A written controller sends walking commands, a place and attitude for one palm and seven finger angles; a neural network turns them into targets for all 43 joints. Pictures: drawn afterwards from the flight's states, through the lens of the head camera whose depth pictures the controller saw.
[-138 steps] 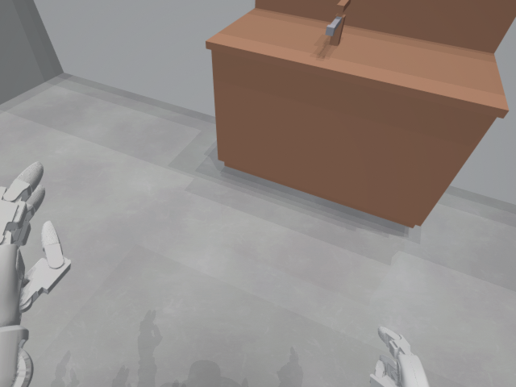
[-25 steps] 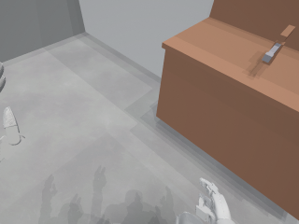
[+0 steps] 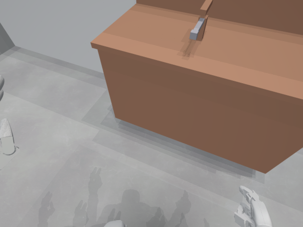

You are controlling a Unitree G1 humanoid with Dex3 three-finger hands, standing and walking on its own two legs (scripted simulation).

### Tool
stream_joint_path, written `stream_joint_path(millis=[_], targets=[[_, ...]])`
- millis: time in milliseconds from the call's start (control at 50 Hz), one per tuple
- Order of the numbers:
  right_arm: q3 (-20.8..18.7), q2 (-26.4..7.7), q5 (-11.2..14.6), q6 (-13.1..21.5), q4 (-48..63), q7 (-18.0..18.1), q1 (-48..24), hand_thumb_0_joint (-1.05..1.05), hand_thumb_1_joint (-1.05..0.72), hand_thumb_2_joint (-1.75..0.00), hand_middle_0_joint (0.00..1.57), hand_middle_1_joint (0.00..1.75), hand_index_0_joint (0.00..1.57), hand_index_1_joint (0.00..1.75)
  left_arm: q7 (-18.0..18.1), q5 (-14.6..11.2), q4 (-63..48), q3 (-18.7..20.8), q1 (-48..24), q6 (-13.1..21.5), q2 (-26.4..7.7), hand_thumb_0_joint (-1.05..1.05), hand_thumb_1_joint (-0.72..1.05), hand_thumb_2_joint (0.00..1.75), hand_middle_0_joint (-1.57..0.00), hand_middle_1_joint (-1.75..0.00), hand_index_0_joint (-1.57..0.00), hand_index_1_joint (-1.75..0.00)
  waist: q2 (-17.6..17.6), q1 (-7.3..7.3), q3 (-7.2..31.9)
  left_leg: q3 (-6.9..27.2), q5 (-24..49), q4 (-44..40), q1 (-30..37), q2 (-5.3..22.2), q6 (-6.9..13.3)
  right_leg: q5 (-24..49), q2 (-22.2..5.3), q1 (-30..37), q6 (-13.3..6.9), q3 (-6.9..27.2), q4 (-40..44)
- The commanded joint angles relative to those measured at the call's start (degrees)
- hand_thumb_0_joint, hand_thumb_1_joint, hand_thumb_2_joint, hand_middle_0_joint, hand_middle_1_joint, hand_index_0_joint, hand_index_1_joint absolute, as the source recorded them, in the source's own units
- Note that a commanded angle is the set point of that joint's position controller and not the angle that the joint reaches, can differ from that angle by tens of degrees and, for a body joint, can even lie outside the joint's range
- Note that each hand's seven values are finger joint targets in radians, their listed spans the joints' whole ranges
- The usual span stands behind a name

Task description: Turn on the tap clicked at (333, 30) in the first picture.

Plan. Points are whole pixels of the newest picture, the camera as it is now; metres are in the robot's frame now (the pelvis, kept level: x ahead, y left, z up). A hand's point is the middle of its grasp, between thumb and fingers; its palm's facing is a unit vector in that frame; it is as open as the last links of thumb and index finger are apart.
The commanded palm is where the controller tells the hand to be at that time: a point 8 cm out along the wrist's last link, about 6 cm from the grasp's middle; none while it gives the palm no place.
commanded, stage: turn to face it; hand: left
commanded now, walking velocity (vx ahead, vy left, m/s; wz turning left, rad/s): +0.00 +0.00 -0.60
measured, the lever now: (193, 34) +0.80 -0.15 +0.08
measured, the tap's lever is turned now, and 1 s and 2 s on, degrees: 0 0 0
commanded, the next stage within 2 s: take the last steps up to it in 1.12 s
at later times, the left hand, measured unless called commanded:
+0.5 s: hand (42, 157) +0.21 +0.19 +0.19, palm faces +0.20 -0.88 -0.43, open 7.4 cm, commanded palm +0.16 +0.23 +0.18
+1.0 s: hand (80, 183) +0.17 +0.12 +0.17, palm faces -0.06 -0.92 -0.39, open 7.4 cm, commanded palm +0.14 +0.17 +0.18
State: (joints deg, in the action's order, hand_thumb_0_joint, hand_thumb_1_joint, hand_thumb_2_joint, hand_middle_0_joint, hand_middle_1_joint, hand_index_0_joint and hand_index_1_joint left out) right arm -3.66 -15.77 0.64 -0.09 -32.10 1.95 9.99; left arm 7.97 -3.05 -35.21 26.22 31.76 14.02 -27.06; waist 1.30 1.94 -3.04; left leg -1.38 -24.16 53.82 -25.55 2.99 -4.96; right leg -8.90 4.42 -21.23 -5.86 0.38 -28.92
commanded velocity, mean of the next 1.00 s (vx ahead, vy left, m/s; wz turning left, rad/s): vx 0.00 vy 0.00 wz -0.53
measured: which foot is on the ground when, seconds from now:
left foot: up 0.00-0.18, down 0.20-0.54, up 0.56-0.84, down 0.86-1.00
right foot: down 0.00-0.22, up 0.24-0.50, down 0.52-0.88, up 0.90-1.00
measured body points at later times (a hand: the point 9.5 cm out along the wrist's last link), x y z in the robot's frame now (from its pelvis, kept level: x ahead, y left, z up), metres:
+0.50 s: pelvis -0.08 +0.02 +0.00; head -0.06 +0.00 +0.44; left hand +0.19 +0.24 +0.21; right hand +0.04 -0.20 -0.10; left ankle -0.01 +0.16 -0.73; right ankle -0.10 -0.11 -0.72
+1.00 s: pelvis -0.14 +0.02 +0.00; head -0.13 +0.03 +0.45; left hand +0.17 +0.17 +0.19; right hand -0.14 -0.27 -0.08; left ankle -0.06 +0.12 -0.73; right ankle -0.18 -0.08 -0.68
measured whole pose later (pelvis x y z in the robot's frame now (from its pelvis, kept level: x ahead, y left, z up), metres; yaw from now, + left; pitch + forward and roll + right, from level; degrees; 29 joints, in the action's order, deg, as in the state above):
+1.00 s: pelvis -0.14 +0.02 +0.00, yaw -33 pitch -2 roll -1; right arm -1.3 -11.5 0.9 0.3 -31.8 2.4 12.8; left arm 8.4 -1.0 -27.3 22.9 25.8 11.4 -21.1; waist 1.2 -0.9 -1.6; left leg -5.9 -16.4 33.0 -14.8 5.3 -0.8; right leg -23.7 2.7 -28.4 1.7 -0.2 -58.4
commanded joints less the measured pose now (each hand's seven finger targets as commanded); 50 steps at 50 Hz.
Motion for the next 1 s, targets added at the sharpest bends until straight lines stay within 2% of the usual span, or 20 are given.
stream_joint_path(millis=[0, 100, 160, 200, 220, 240, 320, 380, 480, 500, 540, 560, 640, 740, 800, 840, 860, 880, 920, 980], targets=[[0.5, -2.8, 0.5, 1.7, 8.8, -0.4, -3.2, 0.0, -0.9, -0.9, 0.2, 0.3, 0.2, 0.3, 1.6, -0.8, -1.3, 6.1, 1.2, 1.0, -4.9, 0.0, 0.9, 0.9, -0.2, -0.3, -0.2, -0.3, 5.4, -3.34, 14.5, 0.2, -1.5, -7.4, -0.8, 0.0, 0.9, 13.6, -16.6, 14.1, -3.2, 21.1, 8.9], [0.8, -3.7, 0.5, 0.0, 9.6, 0.0, -2.7, 0.0, -0.9, -0.9, 0.2, 0.3, 0.2, 0.3, 1.4, 0.2, -2.9, 1.2, -5.2, -0.6, -3.6, 0.0, 0.9, 0.9, -0.2, -0.3, -0.2, -0.3, 6.7, -3.34, 12.2, -0.5, -0.8, -18.3, 7.9, -0.7, 2.6, 1.2, -14.3, 7.0, -1.1, 22.7, 11.2], [1.0, -3.8, -0.2, 0.0, 9.7, 0.3, -1.7, 0.0, -0.9, -0.9, 0.2, 0.3, 0.2, 0.3, 1.1, 0.8, -8.1, -0.3, -10.8, 0.0, -4.3, 0.0, 0.9, 0.9, -0.2, -0.3, -0.2, -0.3, 1.4, -2.58, 10.4, -0.2, 1.7, -30.1, 19.7, 2.0, 4.9, -10.3, -10.5, -3.9, 2.4, 21.3, 9.0], [0.8, -5.0, -1.0, 0.8, 10.6, 0.7, -3.0, 0.0, -0.9, -0.9, 0.2, 0.3, 0.2, 0.3, 0.6, 1.4, -11.0, 0.5, -13.2, 1.2, -4.7, 0.0, 0.9, 0.9, -0.2, -0.3, -0.2, -0.3, -14.3, -3.36, 6.2, 13.7, 0.8, -38.8, 21.8, 17.2, 11.5, -16.5, -1.0, -14.9, 6.5, 10.5, -8.7], [1.2, -2.9, -0.8, 1.6, 10.0, 1.0, -3.5, 0.0, -0.9, -0.9, 0.2, 0.3, 0.2, 0.3, 1.1, 2.5, -12.9, 3.1, -15.4, 1.5, -8.6, 0.0, 0.9, 0.9, -0.2, -0.3, -0.2, -0.3, -19.4, -4.35, 7.4, 16.1, 0.8, -41.7, 15.9, 23.7, 14.6, -18.3, -1.2, -12.8, 7.8, 4.3, -27.1], [1.6, -1.2, -1.1, 2.3, 10.0, 0.8, -4.5, 0.0, -0.9, -0.9, 0.2, 0.3, 0.2, 0.3, 1.3, 3.2, -11.3, 2.8, -15.3, 1.7, -7.5, 0.0, 0.9, 0.9, -0.2, -0.3, -0.2, -0.3, -18.4, -4.39, 5.4, 14.5, -3.0, -43.2, 6.0, 24.4, 15.1, -17.1, -3.4, -8.5, 8.1, 3.3, -38.4], [0.6, -2.7, 0.2, 3.5, 8.6, -1.0, -2.3, 0.0, -0.9, -0.9, 0.2, 0.3, 0.2, 0.3, 0.5, 2.4, -7.6, -2.0, -16.4, 0.8, -1.5, 0.0, 0.9, 0.9, -0.2, -0.3, -0.2, -0.3, -16.3, -3.84, 0.9, -4.3, 8.8, -37.3, 8.6, 18.1, 10.1, -15.6, -5.9, -7.8, 9.2, -2.6, -27.6], [0.7, -3.6, 0.1, 4.5, 7.7, -1.4, 0.0, 0.0, -0.9, -0.9, 0.2, 0.3, 0.2, 0.3, 0.6, 2.2, -1.4, -3.6, -15.5, 0.0, 0.0, 0.0, 0.9, 0.9, -0.2, -0.3, -0.2, -0.3, -14.2, -1.91, 0.2, -2.6, 14.2, -35.5, 8.8, 19.0, 8.6, -17.2, -4.7, -1.8, 9.8, -6.0, -16.3], [0.3, -4.1, 0.4, 5.3, 8.1, -1.7, 0.4, 0.0, -0.9, -0.9, 0.2, 0.3, 0.2, 0.3, 0.4, 1.9, -0.5, -2.0, -15.2, -0.2, -1.7, 0.0, 0.9, 0.9, -0.2, -0.3, -0.2, -0.3, -11.8, -2.37, 6.1, -7.8, 17.7, -22.6, 10.5, 15.7, 5.0, -5.9, -3.5, 10.0, 8.4, -8.1, 1.3], [0.4, -3.2, 0.6, 5.2, 8.3, -1.9, 0.6, 0.0, -0.9, -0.9, 0.2, 0.3, 0.2, 0.3, 0.6, 2.0, -2.1, -0.5, -14.1, 0.2, -3.6, 0.0, 0.9, 0.9, -0.2, -0.3, -0.2, -0.3, -6.3, -2.45, 8.6, -8.9, 14.5, -15.6, 9.6, 13.1, 3.7, 0.2, -7.4, 13.0, 6.2, -3.0, 5.0], [2.3, -0.1, 0.3, 4.6, 10.5, -1.7, -4.2, 0.0, -0.9, -0.9, 0.2, 0.3, 0.2, 0.3, 1.9, 1.3, -5.8, 4.8, -10.0, 0.9, -9.3, 0.0, 0.9, 0.9, -0.2, -0.3, -0.2, -0.3, 12.4, -4.89, 10.9, -5.9, -12.8, 6.1, -9.0, 2.2, 0.4, 36.3, -23.1, 21.3, -3.7, 21.8, 5.7], [1.2, -0.7, 1.1, 4.0, 10.0, -1.6, -4.4, 0.0, -0.9, -0.9, 0.2, 0.3, 0.2, 0.3, 1.8, 0.2, -7.1, 4.3, -8.9, 0.1, -8.4, 0.0, 0.9, 0.9, -0.2, -0.3, -0.2, -0.3, 14.0, -4.34, 13.8, 0.7, -9.4, 12.0, -8.8, 3.5, 0.5, 32.0, -23.4, 20.3, -4.1, 22.9, 6.0], [2.7, 0.7, 0.3, 0.9, 9.8, -1.4, -5.6, 0.0, -0.9, -0.9, 0.2, 0.3, 0.2, 0.3, 1.9, -0.7, -12.4, 8.1, 0.3, 1.6, -8.2, 0.0, 0.9, 0.9, -0.2, -0.3, -0.2, -0.3, 3.3, -3.02, 15.0, 1.8, -2.0, 7.9, -7.9, 3.6, -0.1, 22.7, -18.6, 19.7, -4.4, 15.2, 4.0], [0.9, -1.5, 0.2, 1.0, 9.3, -0.2, -4.7, 0.0, -0.9, -0.9, 0.2, 0.3, 0.2, 0.3, 2.2, -0.5, -10.6, 7.8, 0.2, 1.3, -7.4, 0.0, 0.9, 0.9, -0.2, -0.3, -0.2, -0.3, 4.7, -3.72, 13.0, -0.3, -1.4, -9.2, 3.5, 1.2, 1.0, 9.8, -16.8, 10.6, -4.5, 18.4, 7.2], [0.9, -2.4, 0.2, 1.2, 8.5, -0.1, -1.9, 0.0, -0.9, -0.9, 0.2, 0.3, 0.2, 0.3, 1.9, -0.1, -7.1, 5.1, -1.6, 0.4, -5.0, 0.0, 0.9, 0.9, -0.2, -0.3, -0.2, -0.3, 3.5, -2.21, 11.7, -1.3, 4.3, -22.2, 14.2, 0.1, 2.2, -4.2, -14.5, 2.1, -1.5, 18.5, 8.2], [0.3, -4.1, 0.1, 1.6, 8.8, 0.8, -1.4, 0.0, -0.9, -0.9, 0.2, 0.3, 0.2, 0.3, 1.3, 0.2, -7.4, 3.3, -4.8, 0.8, -4.2, 0.0, 0.9, 0.9, -0.2, -0.3, -0.2, -0.3, -4.5, -1.46, 9.0, 5.2, 4.6, -34.8, 20.5, 7.2, 5.9, -8.9, -7.7, -5.6, 3.1, 13.6, -2.2], [0.1, -5.2, -0.1, 1.8, 9.6, 1.1, -2.5, 0.0, -0.9, -0.9, 0.2, 0.3, 0.2, 0.3, 1.3, 0.8, -7.6, 3.2, -5.8, 1.3, -4.0, 0.0, 0.9, 0.9, -0.2, -0.3, -0.2, -0.3, -16.4, -2.42, 7.5, 15.7, 11.0, -38.0, 19.9, 17.8, 10.7, -19.0, -1.9, -11.1, 6.1, 6.6, -15.6], [0.2, -3.8, 0.1, 2.3, 9.5, 1.1, -2.7, 0.0, -0.9, -0.9, 0.2, 0.3, 0.2, 0.3, 1.3, 1.6, -5.7, 2.9, -5.8, 1.6, -4.3, 0.0, 0.9, 0.9, -0.2, -0.3, -0.2, -0.3, -17.6, -3.06, 6.3, 17.9, 12.6, -39.6, 14.0, 23.3, 14.4, -21.3, -1.8, -10.5, 7.3, 1.7, -30.0], [0.7, -2.3, -0.3, 3.3, 8.4, 0.8, -3.6, 0.0, -0.9, -0.9, 0.2, 0.3, 0.2, 0.3, 0.9, 2.3, -5.4, 2.0, -10.3, 2.0, -4.6, 0.0, 0.9, 0.9, -0.2, -0.3, -0.2, -0.3, -15.6, -2.68, 2.0, 13.2, 7.4, -39.8, 3.7, 22.2, 15.0, -16.8, -4.8, -7.9, 8.0, 3.4, -40.0], [0.2, -3.7, 0.5, 4.7, 7.8, -0.2, -2.0, 0.0, -0.9, -0.9, 0.2, 0.3, 0.2, 0.3, 0.6, 2.4, -6.2, -4.1, -13.1, 1.4, -0.1, 0.0, 0.9, 0.9, -0.2, -0.3, -0.2, -0.3, -15.6, -2.56, 1.3, 0.3, 13.3, -35.2, 6.0, 16.4, 10.8, -16.6, -5.2, -4.3, 8.7, -2.7, -25.2]])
